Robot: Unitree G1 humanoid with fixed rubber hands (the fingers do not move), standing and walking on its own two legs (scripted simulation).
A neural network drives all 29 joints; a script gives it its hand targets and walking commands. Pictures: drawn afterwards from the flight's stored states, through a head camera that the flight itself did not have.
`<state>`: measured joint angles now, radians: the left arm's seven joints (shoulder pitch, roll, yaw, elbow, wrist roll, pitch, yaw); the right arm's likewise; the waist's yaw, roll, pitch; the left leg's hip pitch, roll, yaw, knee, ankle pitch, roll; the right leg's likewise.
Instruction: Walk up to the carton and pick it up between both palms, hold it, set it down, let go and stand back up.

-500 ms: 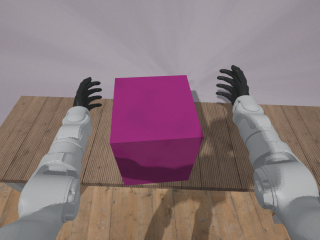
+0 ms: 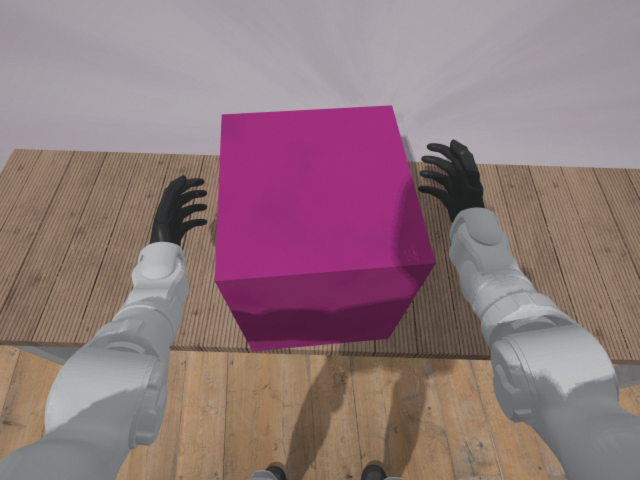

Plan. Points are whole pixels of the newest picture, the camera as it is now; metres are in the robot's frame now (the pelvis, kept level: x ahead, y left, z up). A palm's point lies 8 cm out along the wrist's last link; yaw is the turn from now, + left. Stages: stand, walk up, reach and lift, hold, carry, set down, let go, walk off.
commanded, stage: reach and lift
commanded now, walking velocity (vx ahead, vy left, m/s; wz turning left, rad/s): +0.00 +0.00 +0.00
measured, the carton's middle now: (315, 240) +0.41 +0.04 +0.01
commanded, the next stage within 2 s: none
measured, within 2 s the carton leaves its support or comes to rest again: neither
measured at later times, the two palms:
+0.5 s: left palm (200, 230) +0.42 +0.19 +0.01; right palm (427, 213) +0.45 -0.11 +0.03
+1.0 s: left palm (204, 244) +0.40 +0.18 +0.01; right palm (426, 228) +0.42 -0.11 +0.03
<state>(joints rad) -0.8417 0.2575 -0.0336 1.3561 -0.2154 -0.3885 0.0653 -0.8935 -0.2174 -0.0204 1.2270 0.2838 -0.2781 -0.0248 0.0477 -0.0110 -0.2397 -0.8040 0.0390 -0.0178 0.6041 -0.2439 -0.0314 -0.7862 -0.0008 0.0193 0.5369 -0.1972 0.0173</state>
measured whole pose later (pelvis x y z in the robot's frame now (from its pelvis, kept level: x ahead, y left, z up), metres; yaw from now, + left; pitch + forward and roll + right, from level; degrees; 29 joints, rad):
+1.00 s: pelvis -0.01 +0.00 +0.00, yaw +0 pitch +22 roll -1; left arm -0.84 0.08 0.39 1.38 0.03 -0.55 0.11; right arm -0.86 0.03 -0.42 1.23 -0.31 -0.42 -0.11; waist 0.03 0.02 -0.17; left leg -0.74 0.05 -0.02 0.61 -0.25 -0.03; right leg -0.72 0.00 0.02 0.54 -0.20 0.02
